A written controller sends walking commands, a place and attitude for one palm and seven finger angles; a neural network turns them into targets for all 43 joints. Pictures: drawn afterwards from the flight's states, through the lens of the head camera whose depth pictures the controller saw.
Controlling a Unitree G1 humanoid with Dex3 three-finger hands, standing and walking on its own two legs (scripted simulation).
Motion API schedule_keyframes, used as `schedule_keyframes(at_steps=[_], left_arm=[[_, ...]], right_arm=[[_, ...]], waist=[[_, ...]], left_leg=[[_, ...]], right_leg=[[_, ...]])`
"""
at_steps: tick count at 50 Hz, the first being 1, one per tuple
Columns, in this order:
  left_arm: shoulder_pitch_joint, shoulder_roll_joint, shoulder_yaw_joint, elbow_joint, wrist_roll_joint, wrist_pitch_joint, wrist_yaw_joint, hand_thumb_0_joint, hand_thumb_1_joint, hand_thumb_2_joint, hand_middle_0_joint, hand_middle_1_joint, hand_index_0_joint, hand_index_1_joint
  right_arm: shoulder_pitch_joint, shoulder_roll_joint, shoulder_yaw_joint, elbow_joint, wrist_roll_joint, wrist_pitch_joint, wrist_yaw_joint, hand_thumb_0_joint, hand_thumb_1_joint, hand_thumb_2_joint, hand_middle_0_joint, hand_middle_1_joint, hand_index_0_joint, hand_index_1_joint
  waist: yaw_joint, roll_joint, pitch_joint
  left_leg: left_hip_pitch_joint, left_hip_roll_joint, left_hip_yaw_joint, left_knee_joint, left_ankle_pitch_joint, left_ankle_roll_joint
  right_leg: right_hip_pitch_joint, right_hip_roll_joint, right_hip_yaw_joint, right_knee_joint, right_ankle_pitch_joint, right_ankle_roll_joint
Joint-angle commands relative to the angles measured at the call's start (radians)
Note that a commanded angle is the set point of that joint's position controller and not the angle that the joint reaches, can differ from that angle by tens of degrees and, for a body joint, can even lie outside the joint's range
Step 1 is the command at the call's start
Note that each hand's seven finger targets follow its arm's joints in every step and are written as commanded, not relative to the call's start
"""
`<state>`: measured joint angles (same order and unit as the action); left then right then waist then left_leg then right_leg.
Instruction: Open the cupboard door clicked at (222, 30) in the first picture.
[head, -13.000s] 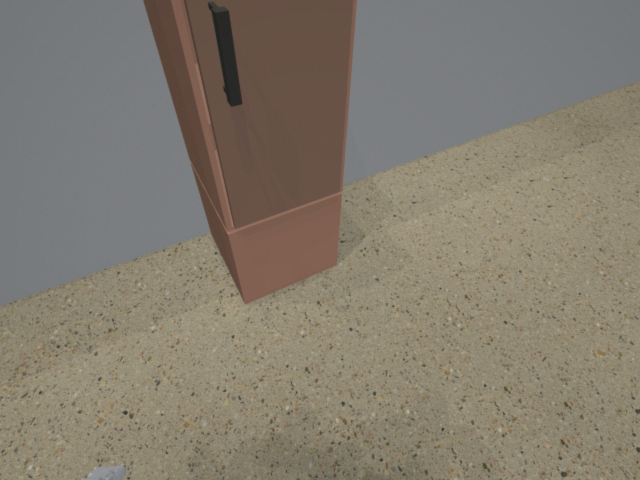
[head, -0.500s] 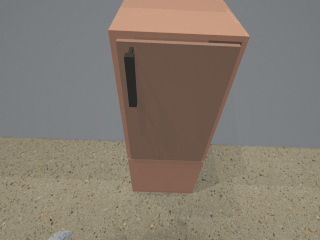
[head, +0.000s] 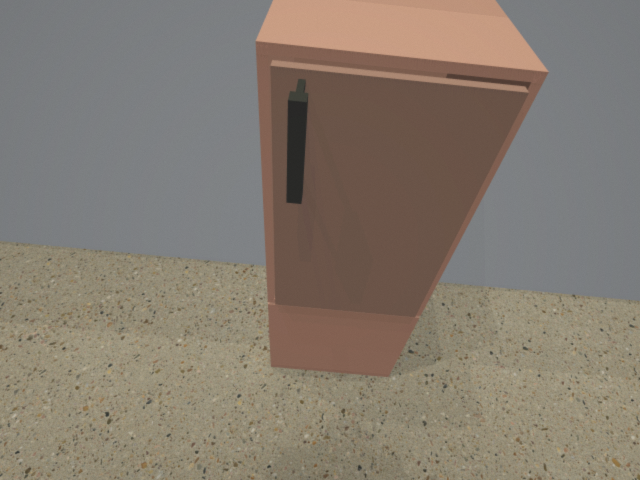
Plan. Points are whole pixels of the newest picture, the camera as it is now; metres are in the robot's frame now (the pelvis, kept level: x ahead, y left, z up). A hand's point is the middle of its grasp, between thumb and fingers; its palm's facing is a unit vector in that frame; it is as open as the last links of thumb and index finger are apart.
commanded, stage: look again from close up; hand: left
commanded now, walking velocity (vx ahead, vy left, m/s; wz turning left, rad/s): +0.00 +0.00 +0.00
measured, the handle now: (297, 144) +0.53 +0.08 +0.14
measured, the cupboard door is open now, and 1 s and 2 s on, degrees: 0 0 0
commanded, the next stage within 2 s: shuffle to correct the standing spot in 0.54 s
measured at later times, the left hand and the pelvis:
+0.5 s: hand out of the picture +0.04 +0.23 -0.17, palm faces -0.03 -0.96 -0.29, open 7.4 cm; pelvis +0.00 -0.01 +0.00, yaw +0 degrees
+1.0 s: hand out of the picture +0.02 +0.15 -0.18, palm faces -0.04 -0.98 -0.21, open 7.4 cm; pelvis +0.00 -0.05 +0.00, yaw -2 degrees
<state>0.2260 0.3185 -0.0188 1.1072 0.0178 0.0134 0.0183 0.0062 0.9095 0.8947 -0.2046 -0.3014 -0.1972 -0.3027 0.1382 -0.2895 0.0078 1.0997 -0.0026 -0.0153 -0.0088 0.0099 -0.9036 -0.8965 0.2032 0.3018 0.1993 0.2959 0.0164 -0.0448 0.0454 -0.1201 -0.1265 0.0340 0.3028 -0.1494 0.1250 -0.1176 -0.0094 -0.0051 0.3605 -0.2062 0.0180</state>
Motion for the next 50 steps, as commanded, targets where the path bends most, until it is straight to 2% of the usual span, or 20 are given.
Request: schedule_keyframes(at_steps=[1, 4, 5, 7, 10, 14, 16, 24, 30, 32, 38, 40, 41, 43, 44, 46, 47, 48, 50], left_arm=[[-0.011, 0.151, 0.034, -0.055, 0.002, -0.024, 0.014, 0.000, 0.900, 0.900, -0.200, -0.300, -0.200, -0.300], [-0.008, 0.148, 0.036, -0.050, 0.003, -0.019, 0.015, 0.000, 0.900, 0.900, -0.200, -0.300, -0.200, -0.300], [-0.003, 0.152, 0.037, -0.052, 0.004, -0.021, 0.015, 0.000, 0.900, 0.900, -0.200, -0.300, -0.200, -0.300], [-0.006, 0.148, 0.038, -0.050, 0.002, -0.020, 0.016, 0.000, 0.900, 0.900, -0.200, -0.300, -0.200, -0.300], [-0.011, 0.153, 0.039, -0.051, 0.004, -0.023, 0.016, 0.000, 0.900, 0.900, -0.200, -0.300, -0.200, -0.300], [-0.020, 0.152, 0.040, -0.050, 0.004, -0.021, 0.014, 0.000, 0.900, 0.900, -0.200, -0.300, -0.200, -0.300], [-0.017, 0.157, 0.040, -0.050, 0.004, -0.026, 0.013, 0.000, 0.900, 0.900, -0.200, -0.300, -0.200, -0.300], [-0.036, 0.162, 0.039, -0.053, 0.003, -0.028, 0.009, 0.000, 0.900, 0.900, -0.200, -0.300, -0.200, -0.300], [-0.046, 0.168, 0.038, -0.054, 0.001, -0.035, 0.009, 0.000, 0.900, 0.900, -0.200, -0.300, -0.200, -0.300], [-0.051, 0.166, 0.036, -0.053, 0.000, -0.036, 0.009, 0.000, 0.900, 0.900, -0.200, -0.300, -0.200, -0.300], [-0.002, 0.095, 0.022, -0.031, -0.003, -0.018, 0.006, 0.000, 0.900, 0.900, -0.200, -0.300, -0.200, -0.300], [0.017, 0.079, 0.022, -0.034, 0.000, -0.007, 0.004, 0.000, 0.900, 0.900, -0.200, -0.300, -0.200, -0.300], [0.026, 0.058, 0.022, -0.038, 0.000, 0.000, 0.004, 0.000, 0.900, 0.900, -0.200, -0.300, -0.200, -0.300], [0.055, 0.029, 0.021, -0.045, 0.003, 0.016, 0.002, 0.000, 0.900, 0.900, -0.200, -0.300, -0.200, -0.300], [0.060, 0.025, 0.025, -0.054, 0.004, 0.021, 0.000, 0.000, 0.900, 0.900, -0.200, -0.300, -0.200, -0.300], [0.062, 0.023, 0.038, -0.081, 0.006, 0.036, -0.001, 0.000, 0.900, 0.900, -0.200, -0.300, -0.200, -0.300], [0.066, 0.023, 0.047, -0.094, 0.007, 0.045, -0.002, 0.000, 0.900, 0.900, -0.200, -0.300, -0.200, -0.300], [0.070, 0.009, 0.056, -0.105, 0.008, 0.052, -0.004, 0.000, 0.900, 0.900, -0.200, -0.300, -0.200, -0.300], [0.073, -0.010, 0.067, -0.128, 0.009, 0.055, -0.010, 0.000, 0.900, 0.900, -0.200, -0.300, -0.200, -0.300]], right_arm=[[-0.031, -0.223, -0.053, -0.052, 0.002, -0.023, -0.018, 0.000, -0.900, -0.900, 0.200, 0.300, 0.200, 0.300], [-0.026, -0.226, -0.057, -0.045, 0.002, -0.021, -0.020, 0.000, -0.900, -0.900, 0.200, 0.300, 0.200, 0.300], [-0.025, -0.224, -0.057, -0.045, 0.003, -0.022, -0.019, 0.000, -0.900, -0.900, 0.200, 0.300, 0.200, 0.300], [-0.025, -0.223, -0.059, -0.042, 0.002, -0.022, -0.020, 0.000, -0.900, -0.900, 0.200, 0.300, 0.200, 0.300], [-0.021, -0.218, -0.059, -0.040, 0.003, -0.022, -0.019, 0.000, -0.900, -0.900, 0.200, 0.300, 0.200, 0.300], [-0.024, -0.224, -0.059, -0.034, 0.001, -0.020, -0.017, 0.000, -0.900, -0.900, 0.200, 0.300, 0.200, 0.300], [-0.029, -0.223, -0.059, -0.037, 0.002, -0.023, -0.016, 0.000, -0.900, -0.900, 0.200, 0.300, 0.200, 0.300], [-0.029, -0.228, -0.055, -0.029, 0.001, -0.023, -0.013, 0.000, -0.900, -0.900, 0.200, 0.300, 0.200, 0.300], [-0.029, -0.222, -0.049, -0.029, 0.002, -0.026, -0.011, 0.000, -0.900, -0.900, 0.200, 0.300, 0.200, 0.300], [-0.031, -0.223, -0.048, -0.027, 0.001, -0.027, -0.011, 0.000, -0.900, -0.900, 0.200, 0.300, 0.200, 0.300], [-0.004, -0.162, -0.033, -0.012, -0.005, -0.021, -0.019, 0.000, -0.900, -0.900, 0.200, 0.300, 0.200, 0.300], [0.021, -0.144, -0.034, -0.007, -0.006, -0.017, -0.024, 0.000, -0.900, -0.900, 0.200, 0.300, 0.200, 0.300], [0.038, -0.133, -0.033, -0.005, -0.009, -0.016, -0.029, 0.000, -0.900, -0.900, 0.200, 0.300, 0.200, 0.300], [0.065, -0.117, -0.039, -0.001, -0.010, -0.007, -0.039, 0.000, -0.900, -0.900, 0.200, 0.300, 0.200, 0.300], [0.079, -0.121, -0.043, -0.004, -0.011, -0.003, -0.045, 0.000, -0.900, -0.900, 0.200, 0.300, 0.200, 0.300], [0.103, -0.132, -0.059, -0.012, -0.013, 0.002, -0.057, 0.000, -0.900, -0.900, 0.200, 0.300, 0.200, 0.300], [0.113, -0.137, -0.066, -0.020, -0.016, 0.008, -0.064, 0.000, -0.900, -0.900, 0.200, 0.300, 0.200, 0.300], [0.108, -0.140, -0.071, -0.029, -0.020, 0.013, -0.068, 0.000, -0.900, -0.900, 0.200, 0.300, 0.200, 0.300], [0.092, -0.132, -0.079, -0.050, -0.024, 0.016, -0.067, 0.000, -0.900, -0.900, 0.200, 0.300, 0.200, 0.300]], waist=[[-0.006, 0.046, -0.048], [-0.006, 0.060, -0.040], [0.000, 0.053, -0.045], [-0.004, 0.062, -0.041], [-0.003, 0.037, -0.034], [-0.005, 0.054, -0.007], [-0.001, 0.046, -0.028], [-0.006, 0.056, -0.023], [-0.008, 0.032, -0.049], [-0.011, 0.044, -0.054], [-0.015, 0.049, -0.025], [-0.016, 0.040, -0.026], [-0.020, 0.057, -0.027], [-0.022, 0.083, -0.019], [-0.025, 0.089, -0.014], [-0.034, 0.130, -0.031], [-0.037, 0.113, -0.033], [-0.034, 0.096, -0.031], [-0.026, 0.078, -0.037]], left_leg=[[0.030, 0.266, -0.225, -0.094, 0.122, -0.125], [0.027, 0.271, -0.244, -0.122, 0.065, -0.140], [0.031, 0.268, -0.236, -0.109, 0.102, -0.136], [0.036, 0.267, -0.237, -0.118, 0.096, -0.144], [0.026, 0.267, -0.230, -0.113, 0.110, -0.139], [-0.001, 0.265, -0.244, -0.147, 0.004, -0.143], [0.011, 0.261, -0.229, -0.127, 0.045, -0.132], [0.000, 0.259, -0.231, -0.141, -0.010, -0.128], [0.020, 0.256, -0.214, -0.104, 0.096, -0.114], [0.029, 0.252, -0.209, -0.099, 0.112, -0.113], [0.035, 0.286, -0.221, -0.108, 0.055, -0.113], [0.041, 0.304, -0.220, -0.089, 0.109, -0.105], [0.047, 0.315, -0.227, -0.081, 0.146, -0.105], [0.061, 0.350, -0.250, -0.071, 0.187, -0.084], [0.063, 0.374, -0.270, -0.063, 0.222, -0.061], [0.096, 0.446, -0.309, -0.056, 0.344, 0.011], [0.079, 0.483, -0.319, -0.043, 0.377, 0.055], [0.064, 0.497, -0.309, -0.025, 0.395, 0.079], [0.041, 0.488, -0.275, 0.003, 0.386, 0.080]], right_leg=[[-0.023, -0.096, 0.077, -0.016, 0.067, -0.039], [-0.030, -0.090, 0.072, -0.008, 0.040, -0.038], [-0.024, -0.095, 0.072, -0.013, 0.057, -0.038], [-0.029, -0.093, 0.071, -0.009, 0.050, -0.037], [-0.022, -0.097, 0.075, -0.019, 0.069, -0.038], [-0.030, -0.093, 0.077, -0.021, 0.038, -0.038], [-0.018, -0.102, 0.081, -0.033, 0.061, -0.040], [-0.019, -0.102, 0.090, -0.043, 0.049, -0.042], [0.001, -0.111, 0.099, -0.059, 0.096, -0.047], [0.002, -0.113, 0.101, -0.063, 0.098, -0.046], [-0.037, -0.087, 0.088, -0.062, 0.073, -0.023], [-0.051, -0.078, 0.076, -0.038, 0.090, -0.020], [-0.067, -0.068, 0.070, -0.016, 0.087, -0.017], [-0.118, -0.050, 0.054, 0.036, 0.048, -0.011], [-0.146, -0.039, 0.049, 0.078, 0.017, -0.010], [-0.229, -0.021, 0.052, 0.258, -0.144, -0.005], [-0.256, -0.018, 0.069, 0.376, -0.222, -0.003], [-0.284, -0.019, 0.090, 0.463, -0.254, -0.002], [-0.306, -0.026, 0.095, 0.521, -0.247, 0.004]])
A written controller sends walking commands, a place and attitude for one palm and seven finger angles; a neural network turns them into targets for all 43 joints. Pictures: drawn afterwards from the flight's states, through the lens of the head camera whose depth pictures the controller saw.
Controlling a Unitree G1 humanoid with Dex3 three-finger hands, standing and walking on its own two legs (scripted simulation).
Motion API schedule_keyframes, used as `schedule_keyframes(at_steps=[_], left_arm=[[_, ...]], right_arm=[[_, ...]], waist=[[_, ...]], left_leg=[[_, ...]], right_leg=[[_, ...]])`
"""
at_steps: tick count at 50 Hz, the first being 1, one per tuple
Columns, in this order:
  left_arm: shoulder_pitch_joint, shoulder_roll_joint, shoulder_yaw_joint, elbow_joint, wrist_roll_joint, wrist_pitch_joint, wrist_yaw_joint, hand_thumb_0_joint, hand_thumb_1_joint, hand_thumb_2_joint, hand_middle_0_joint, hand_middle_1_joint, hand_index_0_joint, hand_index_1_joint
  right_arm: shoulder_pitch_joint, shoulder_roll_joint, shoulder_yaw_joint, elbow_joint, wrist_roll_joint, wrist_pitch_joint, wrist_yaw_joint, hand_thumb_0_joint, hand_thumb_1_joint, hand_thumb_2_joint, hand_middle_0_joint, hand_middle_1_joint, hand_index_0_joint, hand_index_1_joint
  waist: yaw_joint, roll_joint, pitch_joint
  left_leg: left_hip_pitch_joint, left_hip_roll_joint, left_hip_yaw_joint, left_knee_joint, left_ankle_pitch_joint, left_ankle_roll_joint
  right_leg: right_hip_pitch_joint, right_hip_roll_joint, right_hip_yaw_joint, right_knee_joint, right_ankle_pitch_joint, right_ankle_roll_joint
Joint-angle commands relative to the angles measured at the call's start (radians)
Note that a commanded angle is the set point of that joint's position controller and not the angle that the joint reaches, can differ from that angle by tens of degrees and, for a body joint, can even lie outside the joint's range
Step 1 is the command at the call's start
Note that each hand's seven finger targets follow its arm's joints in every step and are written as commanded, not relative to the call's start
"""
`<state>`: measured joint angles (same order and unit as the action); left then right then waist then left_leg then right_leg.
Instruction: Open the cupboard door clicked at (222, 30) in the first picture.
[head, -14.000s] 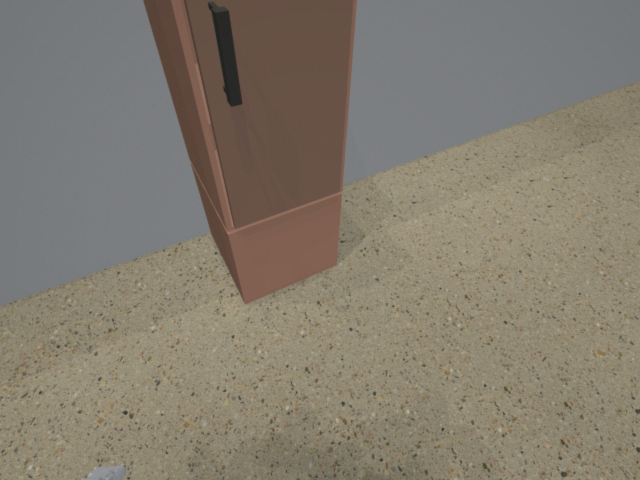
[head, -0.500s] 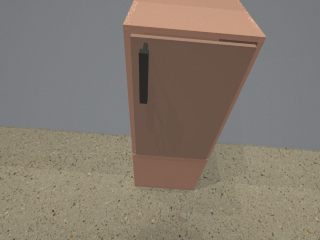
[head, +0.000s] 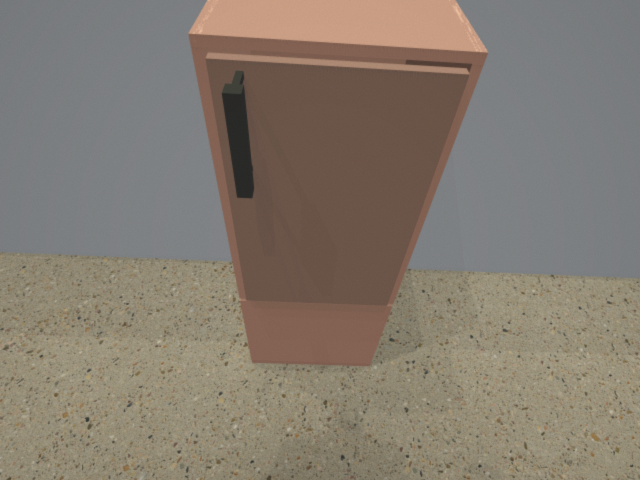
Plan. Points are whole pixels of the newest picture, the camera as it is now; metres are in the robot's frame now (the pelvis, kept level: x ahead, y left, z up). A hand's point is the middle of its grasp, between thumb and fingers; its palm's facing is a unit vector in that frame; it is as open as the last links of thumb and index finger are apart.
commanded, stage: shuffle to correct the standing spot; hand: left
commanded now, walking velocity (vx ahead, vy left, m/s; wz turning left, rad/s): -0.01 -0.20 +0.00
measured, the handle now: (242, 138) +0.53 +0.15 +0.14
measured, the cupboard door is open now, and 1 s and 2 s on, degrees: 0 0 0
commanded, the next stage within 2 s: come to a stop and stand still in 0.02 s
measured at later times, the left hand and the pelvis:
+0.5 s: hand out of the picture -0.01 +0.09 -0.18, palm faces +0.09 -0.98 -0.20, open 7.3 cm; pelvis -0.02 -0.08 -0.01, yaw +1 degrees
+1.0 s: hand out of the picture -0.02 +0.13 -0.18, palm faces +0.00 -0.98 -0.18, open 7.3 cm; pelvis -0.04 -0.04 +0.00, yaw -1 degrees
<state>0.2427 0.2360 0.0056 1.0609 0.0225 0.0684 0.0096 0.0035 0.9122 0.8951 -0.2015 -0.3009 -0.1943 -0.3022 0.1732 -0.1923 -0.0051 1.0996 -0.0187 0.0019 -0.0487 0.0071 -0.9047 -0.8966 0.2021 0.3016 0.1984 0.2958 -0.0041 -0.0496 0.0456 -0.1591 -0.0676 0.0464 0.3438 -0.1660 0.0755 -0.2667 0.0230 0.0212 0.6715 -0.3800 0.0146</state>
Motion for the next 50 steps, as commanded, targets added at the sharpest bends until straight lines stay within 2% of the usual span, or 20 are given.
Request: schedule_keyframes(at_steps=[1, 6, 8, 10, 11, 12, 16, 19, 23, 27, 28, 29, 30, 31, 34, 39, 42, 44, 46, 50], left_arm=[[0.059, 0.058, 0.046, -0.093, 0.002, 0.002, -0.004, 0.000, 0.900, 0.900, -0.200, -0.300, -0.200, -0.300], [0.101, 0.018, 0.052, -0.105, 0.001, 0.002, -0.016, 0.000, 0.900, 0.900, -0.200, -0.300, -0.200, -0.300], [0.184, 0.010, 0.054, -0.074, 0.006, -0.020, -0.010, 0.000, 0.900, 0.900, -0.200, -0.300, -0.200, -0.300], [0.141, 0.112, 0.051, -0.074, 0.006, -0.061, 0.013, 0.000, 0.900, 0.900, -0.200, -0.300, -0.200, -0.300], [0.097, 0.139, 0.046, -0.092, 0.005, -0.067, 0.013, 0.000, 0.900, 0.900, -0.200, -0.300, -0.200, -0.300], [0.064, 0.161, 0.056, -0.095, 0.006, -0.082, 0.017, 0.000, 0.900, 0.900, -0.200, -0.300, -0.200, -0.300], [0.060, 0.111, 0.055, -0.078, 0.004, -0.085, 0.029, 0.000, 0.900, 0.900, -0.200, -0.300, -0.200, -0.300], [0.134, 0.126, 0.072, -0.063, 0.008, -0.081, 0.042, 0.000, 0.900, 0.900, -0.200, -0.300, -0.200, -0.300], [0.141, 0.133, 0.084, -0.070, 0.015, -0.073, 0.056, 0.000, 0.900, 0.900, -0.200, -0.300, -0.200, -0.300], [0.048, 0.123, 0.079, -0.098, 0.008, -0.060, 0.043, 0.000, 0.900, 0.900, -0.200, -0.300, -0.200, -0.300], [0.043, 0.090, 0.072, -0.109, 0.002, -0.055, 0.038, 0.000, 0.900, 0.900, -0.200, -0.300, -0.200, -0.300], [0.063, 0.036, 0.062, -0.120, -0.002, -0.047, 0.033, 0.000, 0.900, 0.900, -0.200, -0.300, -0.200, -0.300], [0.061, 0.001, 0.053, -0.130, 0.001, -0.043, 0.032, 0.000, 0.900, 0.900, -0.200, -0.300, -0.200, -0.300], [0.017, 0.005, 0.049, -0.117, 0.007, -0.030, 0.038, 0.000, 0.900, 0.900, -0.200, -0.300, -0.200, -0.300], [0.068, -0.004, 0.044, -0.075, 0.004, -0.029, 0.026, 0.000, 0.900, 0.900, -0.200, -0.300, -0.200, -0.300], [0.067, -0.021, 0.023, -0.058, 0.000, -0.040, 0.025, 0.000, 0.900, 0.900, -0.200, -0.300, -0.200, -0.300], [0.130, -0.008, 0.018, -0.024, 0.000, -0.055, 0.028, 0.000, 0.900, 0.900, -0.200, -0.300, -0.200, -0.300], [0.098, 0.026, 0.013, -0.020, -0.001, -0.070, 0.031, 0.000, 0.900, 0.900, -0.200, -0.300, -0.200, -0.300], [0.078, 0.018, 0.010, -0.014, -0.003, -0.076, 0.030, 0.000, 0.900, 0.900, -0.200, -0.300, -0.200, -0.300], [0.079, 0.003, 0.008, 0.003, -0.005, -0.072, 0.031, 0.000, 0.900, 0.900, -0.200, -0.300, -0.200, -0.300]], right_arm=[[0.051, -0.229, -0.071, -0.058, -0.010, 0.000, -0.026, 0.000, -0.900, -0.900, 0.200, 0.300, 0.200, 0.300], [0.048, -0.225, -0.094, -0.065, -0.014, 0.012, -0.013, 0.000, -0.900, -0.900, 0.200, 0.300, 0.200, 0.300], [0.055, -0.184, -0.088, -0.068, -0.007, 0.017, -0.004, 0.000, -0.900, -0.900, 0.200, 0.300, 0.200, 0.300], [0.091, -0.020, -0.050, -0.092, 0.006, 0.020, 0.015, 0.000, -0.900, -0.900, 0.200, 0.300, 0.200, 0.300], [0.068, -0.052, -0.052, -0.098, 0.004, 0.020, 0.025, 0.000, -0.900, -0.900, 0.200, 0.300, 0.200, 0.300], [0.045, -0.063, -0.056, -0.097, 0.004, 0.024, 0.027, 0.000, -0.900, -0.900, 0.200, 0.300, 0.200, 0.300], [0.099, -0.045, -0.051, -0.058, 0.006, 0.017, 0.036, 0.000, -0.900, -0.900, 0.200, 0.300, 0.200, 0.300], [0.078, -0.053, -0.054, -0.094, 0.002, 0.027, 0.039, 0.000, -0.900, -0.900, 0.200, 0.300, 0.200, 0.300], [0.063, -0.045, -0.057, -0.141, 0.005, 0.036, 0.042, 0.000, -0.900, -0.900, 0.200, 0.300, 0.200, 0.300], [0.177, -0.026, -0.058, -0.112, 0.013, 0.019, 0.037, 0.000, -0.900, -0.900, 0.200, 0.300, 0.200, 0.300], [0.202, -0.057, -0.059, -0.104, 0.012, 0.008, 0.034, 0.000, -0.900, -0.900, 0.200, 0.300, 0.200, 0.300], [0.184, -0.120, -0.068, -0.117, 0.003, -0.001, 0.032, 0.000, -0.900, -0.900, 0.200, 0.300, 0.200, 0.300], [0.166, -0.166, -0.072, -0.137, 0.002, 0.003, 0.030, 0.000, -0.900, -0.900, 0.200, 0.300, 0.200, 0.300], [0.135, -0.138, -0.064, -0.131, -0.004, -0.003, 0.023, 0.000, -0.900, -0.900, 0.200, 0.300, 0.200, 0.300], [0.061, -0.109, -0.041, -0.133, -0.001, -0.006, 0.010, 0.000, -0.900, -0.900, 0.200, 0.300, 0.200, 0.300], [0.108, -0.105, -0.042, -0.098, -0.001, -0.012, 0.007, 0.000, -0.900, -0.900, 0.200, 0.300, 0.200, 0.300], [0.096, -0.093, -0.037, -0.079, 0.010, -0.019, 0.009, 0.000, -0.900, -0.900, 0.200, 0.300, 0.200, 0.300], [0.112, -0.053, -0.027, -0.074, 0.018, -0.022, 0.016, 0.000, -0.900, -0.900, 0.200, 0.300, 0.200, 0.300], [0.115, -0.049, -0.025, -0.050, 0.010, -0.013, 0.018, 0.000, -0.900, -0.900, 0.200, 0.300, 0.200, 0.300], [0.142, -0.052, -0.016, -0.011, 0.012, -0.020, 0.019, 0.000, -0.900, -0.900, 0.200, 0.300, 0.200, 0.300]], waist=[[-0.005, 0.099, -0.048], [0.004, 0.179, -0.015], [0.036, 0.127, -0.041], [0.009, -0.192, -0.017], [0.015, -0.069, -0.033], [0.018, -0.166, 0.013], [0.021, -0.070, 0.036], [0.058, -0.079, 0.004], [0.060, -0.108, -0.019], [-0.009, -0.104, -0.045], [-0.016, -0.018, -0.053], [-0.001, 0.184, -0.048], [0.002, 0.267, -0.010], [-0.011, 0.278, 0.033], [0.029, 0.168, 0.034], [0.009, 0.128, -0.023], [0.044, 0.078, -0.046], [0.010, 0.018, -0.004], [0.002, -0.044, 0.005], [0.008, 0.034, 0.020]], left_leg=[[0.059, 0.424, -0.269, -0.031, 0.379, 0.121], [-0.126, 0.366, -0.212, -0.005, 0.129, 0.053], [-0.194, 0.261, -0.119, 0.127, -0.012, -0.015], [-0.267, 0.092, 0.019, 0.360, -0.331, -0.103], [-0.165, 0.114, -0.036, 0.388, -0.342, -0.088], [-0.201, 0.113, -0.053, 0.399, -0.287, -0.085], [-0.218, 0.111, -0.040, 0.434, -0.228, -0.092], [-0.286, 0.090, -0.033, 0.466, -0.259, -0.103], [-0.272, 0.088, -0.048, 0.439, -0.276, -0.102], [0.028, 0.063, 0.015, 0.104, -0.074, -0.097], [0.102, 0.111, -0.023, 0.039, -0.025, -0.086], [0.098, 0.264, -0.206, -0.012, 0.055, -0.030], [-0.041, 0.380, -0.291, -0.081, 0.051, 0.038], [-0.124, 0.357, -0.315, -0.155, 0.006, 0.055], [-0.071, 0.296, -0.202, -0.120, 0.097, 0.070], [0.030, 0.294, -0.185, -0.068, 0.267, 0.091], [-0.001, 0.242, -0.139, 0.009, 0.230, 0.027], [-0.051, 0.173, -0.096, 0.004, 0.076, -0.043], [-0.006, 0.170, -0.085, -0.004, 0.079, -0.054], [-0.008, 0.184, -0.095, -0.057, 0.036, -0.049]], right_leg=[[-0.137, -0.066, 0.068, 0.195, -0.063, 0.009], [0.037, -0.051, -0.039, -0.029, 0.035, 0.015], [0.170, -0.047, -0.062, -0.238, 0.178, 0.022], [0.088, -0.324, 0.259, -0.459, 0.087, -0.079], [-0.031, -0.344, 0.249, -0.480, -0.092, -0.120], [-0.063, -0.318, 0.328, -0.513, -0.111, -0.128], [0.016, -0.339, 0.252, -0.430, 0.213, -0.159], [0.146, -0.363, 0.241, -0.367, 0.470, -0.189], [0.160, -0.374, 0.228, -0.333, 0.559, -0.203], [-0.029, -0.274, 0.134, -0.271, 0.365, -0.115], [-0.089, -0.209, 0.089, -0.206, 0.262, -0.076], [-0.158, -0.108, 0.003, -0.116, 0.076, -0.020], [-0.118, -0.069, -0.075, -0.007, -0.102, 0.015], [-0.100, -0.068, -0.035, 0.108, -0.137, 0.018], [-0.122, -0.089, -0.009, 0.215, -0.045, 0.015], [-0.026, -0.092, -0.051, -0.024, -0.023, 0.021], [0.123, -0.105, -0.043, -0.304, 0.198, 0.020], [0.118, -0.185, 0.052, -0.335, 0.302, -0.022], [0.067, -0.171, 0.052, -0.322, 0.309, -0.032], [0.074, -0.146, 0.026, -0.340, 0.219, -0.019]])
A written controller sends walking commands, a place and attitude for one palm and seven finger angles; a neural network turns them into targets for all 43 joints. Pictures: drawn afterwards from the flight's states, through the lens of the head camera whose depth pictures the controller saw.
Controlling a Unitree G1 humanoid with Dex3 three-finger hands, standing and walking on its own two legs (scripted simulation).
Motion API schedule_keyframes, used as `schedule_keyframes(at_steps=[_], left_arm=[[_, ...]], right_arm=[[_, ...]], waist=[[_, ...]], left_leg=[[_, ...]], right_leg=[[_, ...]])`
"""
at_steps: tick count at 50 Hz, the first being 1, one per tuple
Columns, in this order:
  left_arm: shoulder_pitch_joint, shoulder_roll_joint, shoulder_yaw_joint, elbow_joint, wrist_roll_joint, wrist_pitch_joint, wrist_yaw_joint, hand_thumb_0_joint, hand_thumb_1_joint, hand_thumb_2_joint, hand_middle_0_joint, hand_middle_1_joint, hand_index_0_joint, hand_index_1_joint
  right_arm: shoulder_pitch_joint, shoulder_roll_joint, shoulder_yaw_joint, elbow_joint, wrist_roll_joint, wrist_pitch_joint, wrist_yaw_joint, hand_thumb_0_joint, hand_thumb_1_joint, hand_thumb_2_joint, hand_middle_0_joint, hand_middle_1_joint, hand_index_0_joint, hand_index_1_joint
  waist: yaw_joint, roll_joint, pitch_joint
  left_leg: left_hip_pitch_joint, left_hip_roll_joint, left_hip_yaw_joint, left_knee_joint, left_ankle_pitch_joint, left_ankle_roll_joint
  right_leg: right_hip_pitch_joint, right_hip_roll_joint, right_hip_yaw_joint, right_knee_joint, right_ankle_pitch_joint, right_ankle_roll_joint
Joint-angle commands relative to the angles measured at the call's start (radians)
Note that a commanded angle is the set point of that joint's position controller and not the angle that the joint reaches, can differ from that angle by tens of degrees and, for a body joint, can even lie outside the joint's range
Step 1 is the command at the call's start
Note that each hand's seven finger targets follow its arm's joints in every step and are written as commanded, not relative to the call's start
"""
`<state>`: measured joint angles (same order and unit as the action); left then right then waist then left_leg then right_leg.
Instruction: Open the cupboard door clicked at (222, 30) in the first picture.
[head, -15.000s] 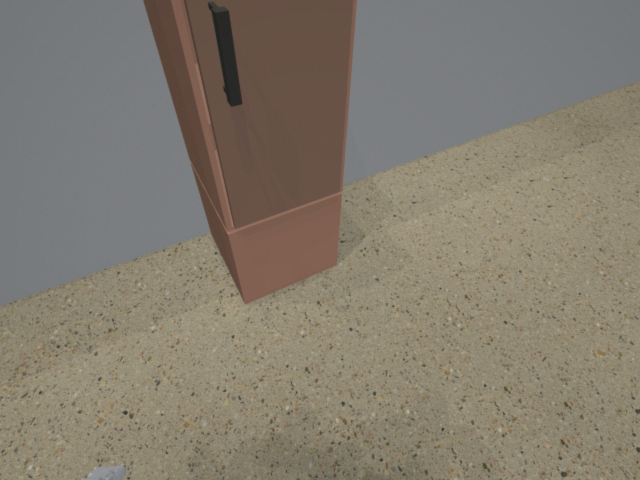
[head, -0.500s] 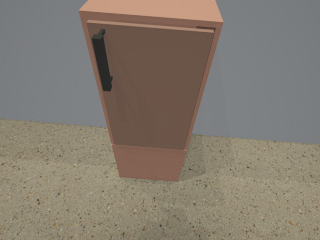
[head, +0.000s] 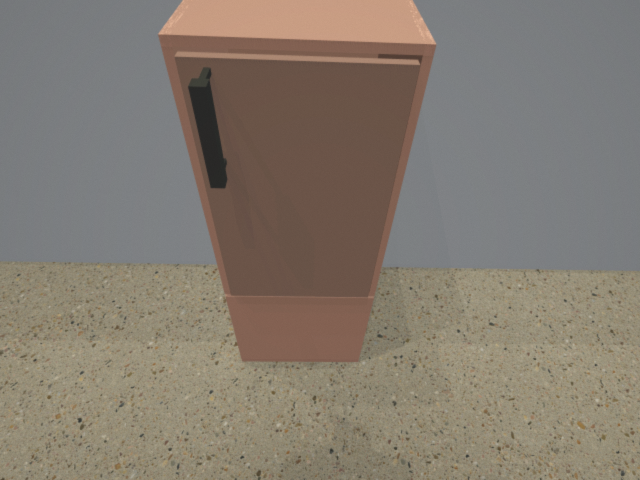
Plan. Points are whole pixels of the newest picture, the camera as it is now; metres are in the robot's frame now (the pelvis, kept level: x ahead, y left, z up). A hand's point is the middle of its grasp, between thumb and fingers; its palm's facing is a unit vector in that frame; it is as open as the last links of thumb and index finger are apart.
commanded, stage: come to a stop and stand still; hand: left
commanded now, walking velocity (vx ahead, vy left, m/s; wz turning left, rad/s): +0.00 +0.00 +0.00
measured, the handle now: (212, 130) +0.57 +0.21 +0.14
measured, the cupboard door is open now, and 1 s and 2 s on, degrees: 0 0 0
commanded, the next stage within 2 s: look again from close up in 0.04 s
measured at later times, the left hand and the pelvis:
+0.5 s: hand out of the picture -0.02 +0.17 -0.17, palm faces +0.01 -0.98 -0.21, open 7.4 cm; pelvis +0.00 +0.00 +0.00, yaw +0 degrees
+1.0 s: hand (212, 389) +0.22 +0.15 +0.02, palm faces +0.16 -0.99 -0.04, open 7.7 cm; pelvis +0.00 -0.04 -0.03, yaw +2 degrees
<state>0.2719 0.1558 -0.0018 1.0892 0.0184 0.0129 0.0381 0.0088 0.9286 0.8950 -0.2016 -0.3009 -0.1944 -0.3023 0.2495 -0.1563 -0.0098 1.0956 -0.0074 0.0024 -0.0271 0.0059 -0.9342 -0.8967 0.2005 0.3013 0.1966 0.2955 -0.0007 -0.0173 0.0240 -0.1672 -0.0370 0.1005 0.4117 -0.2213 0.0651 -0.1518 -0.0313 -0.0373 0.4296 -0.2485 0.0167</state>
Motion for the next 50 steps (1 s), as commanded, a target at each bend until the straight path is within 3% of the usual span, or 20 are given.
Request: schedule_keyframes(at_steps=[1, 5, 6, 8, 10, 14, 19, 29, 36, 37, 38, 39, 40, 41, 42, 43, 44, 47, 48, 50], left_arm=[[0.056, 0.080, 0.015, -0.019, -0.001, -0.016, 0.003, 0.000, 0.900, 0.900, -0.200, -0.300, -0.200, -0.300], [0.077, 0.070, 0.013, -0.004, -0.001, -0.015, 0.003, 0.000, 0.900, 0.900, -0.200, -0.300, -0.200, -0.300], [0.122, 0.091, -0.008, 0.017, 0.012, -0.047, 0.040, 0.000, 0.900, 0.900, -0.200, -0.300, -0.200, -0.300], [0.067, 0.127, 0.005, -0.042, -0.001, -0.046, 0.020, 0.000, 0.900, 0.900, -0.200, -0.300, -0.200, -0.300], [0.084, 0.109, 0.004, -0.052, 0.001, -0.040, 0.009, 0.000, 0.900, 0.900, -0.200, -0.300, -0.200, -0.300], [0.103, 0.063, -0.010, -0.035, -0.003, -0.042, 0.003, 0.000, 0.900, 0.900, -0.200, -0.300, -0.200, -0.300], [0.109, 0.061, -0.009, -0.023, -0.004, -0.044, 0.002, 0.000, 0.900, 0.900, -0.200, -0.300, -0.200, -0.300], [0.113, 0.067, -0.004, -0.002, -0.006, -0.049, 0.005, 0.000, 0.900, 0.900, -0.200, -0.300, -0.200, -0.300], [0.106, 0.069, -0.001, 0.006, -0.005, -0.045, 0.005, 0.000, 0.900, 0.900, -0.200, -0.300, -0.200, -0.300], [0.167, 0.104, 0.002, 0.034, 0.008, -0.059, 0.041, 0.000, 0.900, 0.900, -0.200, -0.300, -0.200, -0.300], [-0.560, 0.298, 0.088, -1.562, -0.205, -0.268, 0.040, 0.000, 0.877, 0.890, -0.202, -0.315, -0.202, -0.315], [-0.180, 0.243, 0.089, -1.360, -0.122, -0.218, 0.097, 0.000, 0.853, 0.880, -0.203, -0.330, -0.203, -0.330], [0.102, 0.048, -0.024, -1.195, -0.138, -0.067, 0.136, 0.000, 0.830, 0.870, -0.205, -0.345, -0.205, -0.345], [0.122, -0.073, -0.093, -1.176, -0.171, -0.037, 0.123, 0.000, 0.807, 0.860, -0.207, -0.360, -0.207, -0.360], [0.067, 0.002, -0.037, -1.263, -0.186, -0.081, 0.112, 0.000, 0.783, 0.850, -0.208, -0.375, -0.208, -0.375], [0.068, 0.044, -0.003, -1.267, -0.172, -0.128, 0.096, 0.000, 0.760, 0.840, -0.210, -0.390, -0.210, -0.390], [0.127, 0.036, 0.030, -1.196, -0.176, -0.180, 0.072, 0.000, 0.737, 0.830, -0.212, -0.405, -0.212, -0.405], [0.394, -0.012, 0.103, -0.969, -0.219, -0.374, -0.098, 0.000, 0.667, 0.800, -0.217, -0.450, -0.217, -0.450], [0.443, 0.001, 0.138, -0.964, -0.243, -0.455, -0.169, 0.000, 0.643, 0.790, -0.218, -0.465, -0.218, -0.465], [0.457, 0.104, 0.243, -0.956, -0.265, -0.571, -0.305, 0.000, 0.597, 0.770, -0.222, -0.495, -0.222, -0.495]], right_arm=[[0.069, -0.086, -0.008, -0.001, 0.000, -0.021, -0.003, 0.000, -0.900, -0.900, 0.200, 0.300, 0.200, 0.300], [0.091, -0.074, -0.007, 0.019, 0.000, -0.021, -0.005, 0.000, -0.900, -0.900, 0.200, 0.300, 0.200, 0.300], [0.017, -0.120, 0.009, -0.059, 0.003, -0.041, 0.007, 0.000, -0.900, -0.900, 0.200, 0.300, 0.200, 0.300], [0.107, -0.095, 0.004, -0.075, -0.012, -0.028, 0.013, 0.000, -0.900, -0.900, 0.200, 0.300, 0.200, 0.300], [0.109, -0.091, 0.006, -0.092, -0.013, -0.027, 0.014, 0.000, -0.900, -0.900, 0.200, 0.300, 0.200, 0.300], [0.113, -0.098, 0.005, -0.094, -0.008, -0.031, 0.010, 0.000, -0.900, -0.900, 0.200, 0.300, 0.200, 0.300], [0.122, -0.092, 0.009, -0.064, -0.006, -0.035, 0.009, 0.000, -0.900, -0.900, 0.200, 0.300, 0.200, 0.300], [0.104, -0.082, 0.015, -0.012, -0.004, -0.046, 0.001, 0.000, -0.900, -0.900, 0.200, 0.300, 0.200, 0.300], [0.084, -0.077, 0.016, 0.006, -0.004, -0.043, -0.003, 0.000, -0.900, -0.900, 0.200, 0.300, 0.200, 0.300], [0.002, -0.119, 0.006, -0.064, 0.007, -0.042, 0.006, 0.000, -0.900, -0.900, 0.200, 0.300, 0.200, 0.300], [0.048, -0.288, -0.026, -0.426, 0.048, -0.183, -0.039, 0.000, -0.900, -0.900, 0.200, 0.300, 0.200, 0.300], [-0.048, -0.196, 0.003, -0.364, 0.041, -0.276, -0.067, 0.000, -0.900, -0.900, 0.200, 0.300, 0.200, 0.300], [-0.046, -0.144, -0.017, -0.362, 0.063, -0.306, -0.059, 0.000, -0.900, -0.900, 0.200, 0.300, 0.200, 0.300], [-0.013, -0.151, -0.014, -0.349, 0.067, -0.319, -0.056, 0.000, -0.900, -0.900, 0.200, 0.300, 0.200, 0.300], [-0.036, -0.197, -0.033, -0.404, 0.066, -0.336, -0.056, 0.000, -0.900, -0.900, 0.200, 0.300, 0.200, 0.300], [-0.035, -0.219, -0.041, -0.427, 0.045, -0.346, -0.054, 0.000, -0.900, -0.900, 0.200, 0.300, 0.200, 0.300], [-0.034, -0.215, -0.046, -0.452, 0.026, -0.348, -0.051, 0.000, -0.900, -0.900, 0.200, 0.300, 0.200, 0.300], [-0.091, -0.200, -0.075, -0.523, 0.011, -0.335, -0.011, 0.000, -0.900, -0.900, 0.200, 0.300, 0.200, 0.300], [-0.106, -0.200, -0.086, -0.545, 0.011, -0.326, 0.003, 0.000, -0.900, -0.900, 0.200, 0.300, 0.200, 0.300], [-0.133, -0.208, -0.105, -0.604, 0.018, -0.311, 0.030, 0.000, -0.900, -0.900, 0.200, 0.300, 0.200, 0.300]], waist=[[0.005, 0.002, 0.051], [0.009, 0.005, 0.066], [0.024, 0.079, 0.110], [-0.024, 0.120, 0.040], [-0.009, 0.159, 0.014], [-0.003, 0.023, 0.057], [-0.003, -0.008, 0.081], [-0.002, -0.012, 0.031], [0.002, 0.015, 0.051], [0.032, -0.114, 0.071], [-0.108, 0.129, -0.472], [-0.004, 0.294, -0.472], [-0.030, 0.280, -0.272], [-0.036, 0.171, -0.111], [-0.046, 0.134, -0.033], [-0.065, 0.051, -0.065], [-0.062, -0.090, -0.051], [0.038, -0.256, -0.062], [0.060, -0.253, -0.099], [0.081, -0.106, -0.164]], left_leg=[[-0.012, 0.153, -0.150, -0.138, 0.065, -0.040], [-0.024, 0.154, -0.153, -0.153, 0.025, -0.039], [-0.084, 0.162, -0.119, 0.043, 0.229, -0.055], [-0.113, 0.128, -0.157, -0.023, -0.122, -0.044], [-0.164, 0.146, -0.199, -0.084, -0.196, -0.012], [-0.162, 0.146, -0.200, -0.098, -0.167, 0.001], [-0.123, 0.142, -0.180, -0.107, -0.114, -0.002], [-0.016, 0.141, -0.127, -0.065, 0.101, -0.009], [-0.018, 0.143, -0.115, -0.066, 0.110, -0.017], [-0.088, 0.168, -0.106, 0.131, 0.215, -0.046], [0.212, 0.052, -0.116, 0.027, 0.287, -0.037], [0.273, 0.101, -0.116, 0.011, 0.416, -0.047], [0.116, 0.103, -0.133, -0.017, 0.325, -0.079], [0.020, 0.091, -0.138, -0.008, 0.215, -0.069], [-0.041, 0.080, -0.149, 0.031, 0.119, -0.062], [-0.080, 0.058, -0.142, 0.086, 0.077, -0.051], [-0.136, 0.049, -0.142, 0.139, 0.075, -0.044], [-0.340, 0.028, -0.107, 0.277, 0.062, -0.066], [-0.397, 0.021, -0.097, 0.322, 0.057, -0.073], [-0.448, 0.007, -0.083, 0.408, 0.066, -0.080]], right_leg=[[-0.039, -0.090, 0.084, -0.101, 0.077, -0.019], [-0.036, -0.085, 0.077, -0.109, 0.071, -0.019], [-0.089, -0.112, 0.091, -0.067, 0.232, -0.039], [-0.109, -0.089, 0.090, -0.025, -0.138, -0.081], [-0.070, -0.047, 0.035, 0.034, -0.108, -0.076], [-0.085, -0.048, 0.055, 0.016, -0.052, -0.069], [-0.103, -0.055, 0.075, -0.003, -0.020, -0.062], [-0.079, -0.073, 0.101, -0.022, 0.114, -0.055], [-0.070, -0.075, 0.102, -0.039, 0.134, -0.056], [-0.077, -0.116, 0.133, -0.050, 0.451, -0.033], [-0.003, -0.014, 0.047, 0.063, 0.352, -0.045], [-0.058, 0.021, 0.026, 0.119, 0.134, -0.062], [-0.167, 0.015, -0.027, 0.144, -0.020, -0.043], [-0.193, 0.017, -0.047, 0.125, -0.010, -0.040], [-0.222, 0.022, -0.053, 0.086, 0.003, -0.040], [-0.249, 0.026, -0.056, 0.074, 0.015, -0.040], [-0.296, 0.035, -0.068, 0.093, 0.005, -0.036], [-0.381, 0.042, -0.065, 0.235, 0.016, -0.036], [-0.374, 0.039, -0.052, 0.287, 0.055, -0.039], [-0.348, 0.016, 0.000, 0.366, 0.164, -0.048]])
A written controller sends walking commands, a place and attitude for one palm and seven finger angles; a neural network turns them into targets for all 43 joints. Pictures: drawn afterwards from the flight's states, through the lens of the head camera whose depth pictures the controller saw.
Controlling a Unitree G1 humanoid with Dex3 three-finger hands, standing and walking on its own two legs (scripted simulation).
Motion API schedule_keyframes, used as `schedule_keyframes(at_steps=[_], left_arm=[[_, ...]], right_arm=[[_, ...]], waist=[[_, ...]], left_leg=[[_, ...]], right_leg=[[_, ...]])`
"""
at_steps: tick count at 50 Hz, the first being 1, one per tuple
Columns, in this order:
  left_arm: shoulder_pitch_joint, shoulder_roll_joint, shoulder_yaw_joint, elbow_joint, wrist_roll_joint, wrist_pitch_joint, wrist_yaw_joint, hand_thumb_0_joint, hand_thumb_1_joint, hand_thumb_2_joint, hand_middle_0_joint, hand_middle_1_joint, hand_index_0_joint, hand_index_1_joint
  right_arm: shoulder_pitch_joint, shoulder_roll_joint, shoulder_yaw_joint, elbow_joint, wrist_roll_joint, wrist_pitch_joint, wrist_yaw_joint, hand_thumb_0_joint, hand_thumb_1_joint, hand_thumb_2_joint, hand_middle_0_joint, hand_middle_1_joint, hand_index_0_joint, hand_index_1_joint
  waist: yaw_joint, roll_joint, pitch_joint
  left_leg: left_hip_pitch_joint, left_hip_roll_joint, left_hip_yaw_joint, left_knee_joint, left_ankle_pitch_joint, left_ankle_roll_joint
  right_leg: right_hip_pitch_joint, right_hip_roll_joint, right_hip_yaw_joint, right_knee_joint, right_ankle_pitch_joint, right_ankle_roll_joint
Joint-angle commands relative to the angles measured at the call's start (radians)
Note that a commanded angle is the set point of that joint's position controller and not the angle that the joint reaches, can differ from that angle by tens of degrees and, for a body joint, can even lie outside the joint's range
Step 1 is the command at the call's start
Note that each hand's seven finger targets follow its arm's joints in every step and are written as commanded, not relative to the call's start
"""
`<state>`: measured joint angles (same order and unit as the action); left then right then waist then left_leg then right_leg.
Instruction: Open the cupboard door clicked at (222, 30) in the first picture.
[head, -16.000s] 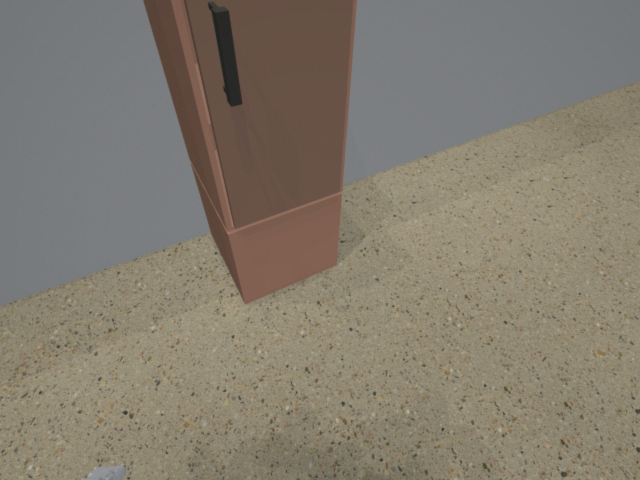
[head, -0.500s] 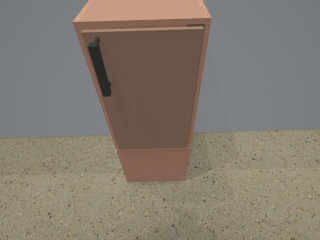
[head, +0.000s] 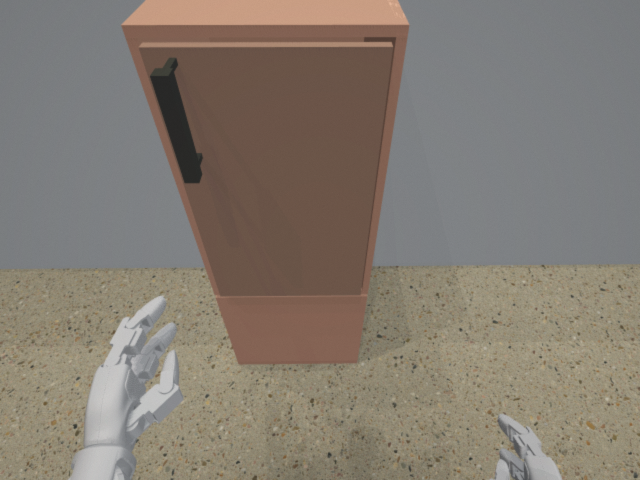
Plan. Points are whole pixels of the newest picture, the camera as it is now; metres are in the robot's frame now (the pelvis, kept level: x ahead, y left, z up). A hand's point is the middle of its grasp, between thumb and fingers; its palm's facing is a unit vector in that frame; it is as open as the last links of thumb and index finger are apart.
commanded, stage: raise the hand with hooked fingers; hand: left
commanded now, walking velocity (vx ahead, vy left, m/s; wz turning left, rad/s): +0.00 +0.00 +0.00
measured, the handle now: (182, 123) +0.57 +0.22 +0.17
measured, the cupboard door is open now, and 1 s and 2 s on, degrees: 0 0 0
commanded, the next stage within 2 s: move the hooked fingers beside the handle in 1.84 s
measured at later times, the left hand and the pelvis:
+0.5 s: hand (141, 390) +0.21 +0.20 +0.06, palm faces +0.01 -1.00 -0.07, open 10.6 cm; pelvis -0.01 -0.02 -0.01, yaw +1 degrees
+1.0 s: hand (63, 316) +0.26 +0.27 +0.14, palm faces +0.08 -0.99 -0.06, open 13.5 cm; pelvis +0.00 +0.02 +0.02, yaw +1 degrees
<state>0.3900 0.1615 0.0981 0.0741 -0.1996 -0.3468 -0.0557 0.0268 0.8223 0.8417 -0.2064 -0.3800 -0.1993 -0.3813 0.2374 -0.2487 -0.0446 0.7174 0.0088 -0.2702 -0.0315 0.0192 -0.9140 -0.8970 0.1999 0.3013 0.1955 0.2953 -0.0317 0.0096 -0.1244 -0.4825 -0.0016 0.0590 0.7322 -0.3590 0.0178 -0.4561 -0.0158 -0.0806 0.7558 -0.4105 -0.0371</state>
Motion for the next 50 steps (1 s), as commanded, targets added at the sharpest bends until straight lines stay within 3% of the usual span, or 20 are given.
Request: schedule_keyframes(at_steps=[1, 3, 4, 5, 6, 8, 10, 12, 14, 16, 20, 25, 29, 34, 38, 39, 42, 44, 48, 50], left_arm=[[0.318, 0.143, 0.179, 0.001, -0.054, -0.217, -0.242, 0.000, 0.573, 0.760, -0.223, -0.510, -0.223, -0.510], [0.268, 0.172, 0.197, -0.124, -0.075, -0.158, -0.262, 0.000, 0.527, 0.740, -0.227, -0.540, -0.227, -0.540], [0.193, 0.165, 0.187, -0.201, -0.093, -0.130, -0.256, 0.000, 0.503, 0.730, -0.228, -0.555, -0.228, -0.555], [0.123, 0.186, 0.210, -0.250, -0.106, -0.117, -0.238, 0.000, 0.480, 0.720, -0.230, -0.570, -0.230, -0.570], [0.063, 0.188, 0.208, -0.304, -0.106, -0.115, -0.220, 0.000, 0.457, 0.710, -0.232, -0.585, -0.232, -0.585], [-0.038, 0.191, 0.205, -0.400, -0.097, -0.153, -0.187, 0.000, 0.410, 0.690, -0.235, -0.615, -0.235, -0.615], [-0.159, 0.205, 0.171, -0.468, -0.097, -0.204, -0.193, 0.000, 0.363, 0.670, -0.238, -0.645, -0.238, -0.645], [-0.165, 0.198, 0.137, -0.412, -0.096, -0.220, -0.233, 0.000, 0.317, 0.650, -0.242, -0.675, -0.242, -0.675], [-0.193, 0.212, 0.117, -0.350, -0.107, -0.190, -0.284, 0.000, 0.270, 0.630, -0.245, -0.705, -0.245, -0.705], [-0.189, 0.263, 0.168, -0.258, -0.125, -0.116, -0.324, 0.000, 0.223, 0.610, -0.248, -0.735, -0.248, -0.735], [-0.145, 0.340, 0.296, -0.167, -0.164, 0.029, -0.328, 0.000, 0.130, 0.570, -0.255, -0.795, -0.255, -0.795], [-0.155, 0.326, 0.336, -0.197, -0.192, 0.035, -0.278, 0.000, 0.013, 0.520, -0.263, -0.870, -0.263, -0.870], [-0.181, 0.305, 0.299, -0.199, -0.178, 0.008, -0.276, 0.000, -0.080, 0.480, -0.270, -0.930, -0.270, -0.930], [-0.281, 0.357, 0.314, -0.220, -0.164, 0.035, -0.274, 0.000, -0.197, 0.430, -0.278, -1.005, -0.278, -1.005], [-0.365, 0.383, 0.337, -0.253, -0.157, 0.064, -0.263, 0.000, -0.290, 0.390, -0.285, -1.065, -0.285, -1.065], [-0.378, 0.381, 0.333, -0.257, -0.153, 0.076, -0.260, 0.000, -0.313, 0.380, -0.287, -1.080, -0.287, -1.080], [-0.433, 0.390, 0.336, -0.230, -0.155, 0.125, -0.270, 0.000, -0.383, 0.350, -0.292, -1.125, -0.292, -1.125], [-0.455, 0.401, 0.342, -0.219, -0.148, 0.161, -0.278, 0.000, -0.430, 0.330, -0.295, -1.155, -0.295, -1.155], [-0.547, 0.426, 0.353, -0.166, -0.151, 0.247, -0.306, 0.000, -0.500, 0.300, -0.300, -1.200, -0.300, -1.200], [-0.596, 0.442, 0.357, -0.166, -0.148, 0.276, -0.314, 0.000, -0.500, 0.300, -0.300, -1.200, -0.300, -1.200]], right_arm=[[-0.139, -0.118, -0.068, -0.270, 0.007, -0.026, 0.035, 0.000, -0.900, -0.900, 0.200, 0.300, 0.200, 0.300], [-0.161, -0.110, -0.057, -0.342, 0.018, 0.004, 0.023, 0.000, -0.900, -0.900, 0.200, 0.300, 0.200, 0.300], [-0.156, -0.105, -0.049, -0.366, 0.021, 0.017, 0.014, 0.000, -0.900, -0.900, 0.200, 0.300, 0.200, 0.300], [-0.134, -0.101, -0.048, -0.366, 0.020, 0.028, 0.004, 0.000, -0.900, -0.900, 0.200, 0.300, 0.200, 0.300], [-0.121, -0.100, -0.043, -0.376, 0.019, 0.034, -0.004, 0.000, -0.900, -0.900, 0.200, 0.300, 0.200, 0.300], [-0.062, -0.087, -0.035, -0.353, 0.014, 0.035, -0.014, 0.000, -0.900, -0.900, 0.200, 0.300, 0.200, 0.300], [-0.036, -0.095, -0.021, -0.330, 0.008, 0.024, -0.024, 0.000, -0.900, -0.900, 0.200, 0.300, 0.200, 0.300], [-0.031, -0.102, -0.013, -0.297, 0.015, 0.006, -0.031, 0.000, -0.900, -0.900, 0.200, 0.300, 0.200, 0.300], [-0.040, -0.117, -0.001, -0.281, 0.025, -0.010, -0.040, 0.000, -0.900, -0.900, 0.200, 0.300, 0.200, 0.300], [-0.050, -0.128, 0.007, -0.273, 0.036, -0.012, -0.051, 0.000, -0.900, -0.900, 0.200, 0.300, 0.200, 0.300], [-0.087, -0.121, 0.022, -0.282, 0.041, -0.008, -0.063, 0.000, -0.900, -0.900, 0.200, 0.300, 0.200, 0.300], [-0.087, -0.113, 0.030, -0.283, 0.035, -0.028, -0.054, 0.000, -0.900, -0.900, 0.200, 0.300, 0.200, 0.300], [-0.057, -0.127, 0.020, -0.265, 0.042, -0.057, -0.049, 0.000, -0.900, -0.900, 0.200, 0.300, 0.200, 0.300], [-0.048, -0.143, 0.019, -0.254, 0.047, -0.080, -0.058, 0.000, -0.900, -0.900, 0.200, 0.300, 0.200, 0.300], [-0.052, -0.141, 0.025, -0.248, 0.048, -0.089, -0.064, 0.000, -0.900, -0.900, 0.200, 0.300, 0.200, 0.300], [-0.056, -0.141, 0.028, -0.248, 0.048, -0.091, -0.064, 0.000, -0.900, -0.900, 0.200, 0.300, 0.200, 0.300], [-0.059, -0.144, 0.034, -0.246, 0.050, -0.085, -0.067, 0.000, -0.900, -0.900, 0.200, 0.300, 0.200, 0.300], [-0.066, -0.144, 0.039, -0.247, 0.052, -0.082, -0.068, 0.000, -0.900, -0.900, 0.200, 0.300, 0.200, 0.300], [-0.078, -0.146, 0.051, -0.254, 0.059, -0.062, -0.077, 0.000, -0.900, -0.900, 0.200, 0.300, 0.200, 0.300], [-0.086, -0.143, 0.058, -0.255, 0.057, -0.054, -0.079, 0.000, -0.900, -0.900, 0.200, 0.300, 0.200, 0.300]], waist=[[0.124, -0.079, -0.058], [0.130, 0.002, -0.120], [0.111, 0.014, -0.138], [0.086, -0.020, -0.134], [0.071, 0.016, -0.122], [0.027, 0.052, -0.123], [-0.019, 0.028, -0.137], [-0.033, 0.084, -0.120], [-0.040, 0.078, -0.094], [-0.023, 0.020, -0.084], [0.055, -0.004, -0.127], [0.082, -0.047, -0.116], [0.061, -0.026, -0.084], [0.057, 0.019, -0.072], [0.067, 0.080, -0.096], [0.068, 0.102, -0.093], [0.065, 0.069, -0.071], [0.071, 0.101, -0.072], [0.068, 0.054, -0.038], [0.070, 0.077, -0.036]], left_leg=[[-0.152, -0.038, -0.020, 0.102, 0.205, -0.026], [-0.141, -0.045, 0.001, 0.107, 0.196, -0.010], [-0.138, -0.048, 0.001, 0.114, 0.178, -0.005], [-0.146, -0.040, -0.014, 0.128, 0.153, -0.004], [-0.139, -0.033, -0.027, 0.133, 0.133, 0.001], [-0.105, -0.014, -0.048, 0.157, 0.149, 0.009], [-0.099, -0.002, -0.067, 0.188, 0.158, 0.016], [-0.081, 0.004, -0.073, 0.189, 0.148, 0.018], [-0.077, 0.006, -0.080, 0.171, 0.119, 0.023], [-0.097, 0.006, -0.085, 0.147, 0.102, 0.023], [-0.075, 0.002, -0.087, 0.083, 0.136, 0.016], [-0.020, 0.002, -0.087, -0.001, 0.189, 0.009], [0.039, 0.002, -0.069, -0.049, 0.183, 0.013], [0.121, 0.004, -0.068, -0.107, 0.183, 0.019], [0.203, 0.006, -0.080, -0.152, 0.229, 0.017], [0.217, 0.007, -0.081, -0.160, 0.236, 0.015], [0.244, 0.011, -0.095, -0.188, 0.252, 0.011], [0.263, 0.011, -0.097, -0.201, 0.273, 0.009], [0.281, 0.012, -0.110, -0.233, 0.265, 0.009], [0.308, 0.012, -0.114, -0.243, 0.279, 0.007]], right_leg=[[-0.017, -0.007, 0.063, 0.053, 0.335, 0.004], [0.008, -0.007, 0.093, 0.045, 0.319, 0.010], [0.009, -0.010, 0.113, 0.026, 0.298, 0.020], [-0.014, -0.007, 0.132, 0.013, 0.257, 0.032], [-0.047, -0.006, 0.144, -0.002, 0.221, 0.035], [-0.073, -0.003, 0.147, -0.008, 0.240, 0.039], [-0.092, 0.002, 0.157, 0.000, 0.269, 0.048], [-0.115, 0.004, 0.149, -0.014, 0.240, 0.039], [-0.116, 0.006, 0.151, -0.049, 0.176, 0.038], [-0.065, -0.005, 0.175, -0.097, 0.133, 0.048], [0.073, -0.033, 0.196, -0.143, 0.160, 0.066], [0.133, -0.029, 0.152, -0.156, 0.262, 0.070], [0.098, -0.014, 0.115, -0.179, 0.234, 0.061], [0.091, 0.009, 0.068, -0.199, 0.192, 0.037], [0.123, 0.024, 0.029, -0.194, 0.249, 0.021], [0.124, 0.025, 0.023, -0.197, 0.260, 0.019], [0.141, 0.033, 0.011, -0.214, 0.283, 0.017], [0.156, 0.033, 0.009, -0.222, 0.303, 0.014], [0.168, 0.039, 0.005, -0.255, 0.298, 0.013], [0.177, 0.042, 0.006, -0.269, 0.306, 0.009]])
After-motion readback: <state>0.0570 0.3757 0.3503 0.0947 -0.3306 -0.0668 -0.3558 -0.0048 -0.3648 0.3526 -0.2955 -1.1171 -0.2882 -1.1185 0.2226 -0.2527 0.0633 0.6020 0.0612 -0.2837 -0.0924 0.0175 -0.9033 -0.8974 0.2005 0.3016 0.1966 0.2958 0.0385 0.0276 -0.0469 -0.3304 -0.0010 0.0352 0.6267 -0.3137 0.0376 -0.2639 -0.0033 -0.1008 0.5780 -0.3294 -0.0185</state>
